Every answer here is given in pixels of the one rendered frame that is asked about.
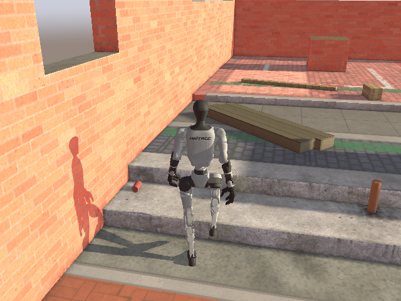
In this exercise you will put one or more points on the robot right forearm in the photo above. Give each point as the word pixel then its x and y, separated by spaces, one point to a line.
pixel 228 173

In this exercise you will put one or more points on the humanoid robot torso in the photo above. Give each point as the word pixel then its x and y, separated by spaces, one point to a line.
pixel 200 151

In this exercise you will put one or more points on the robot left upper arm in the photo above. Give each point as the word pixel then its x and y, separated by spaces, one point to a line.
pixel 178 142

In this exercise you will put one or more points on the robot left forearm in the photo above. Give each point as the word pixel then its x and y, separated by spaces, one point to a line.
pixel 173 165

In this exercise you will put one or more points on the robot right hand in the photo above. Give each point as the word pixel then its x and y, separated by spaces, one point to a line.
pixel 231 195

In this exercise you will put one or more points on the robot head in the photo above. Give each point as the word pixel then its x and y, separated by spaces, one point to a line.
pixel 200 108

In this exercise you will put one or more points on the robot right upper arm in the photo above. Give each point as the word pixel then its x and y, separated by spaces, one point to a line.
pixel 222 143

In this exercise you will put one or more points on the robot left hand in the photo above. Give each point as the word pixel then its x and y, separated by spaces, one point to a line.
pixel 176 177

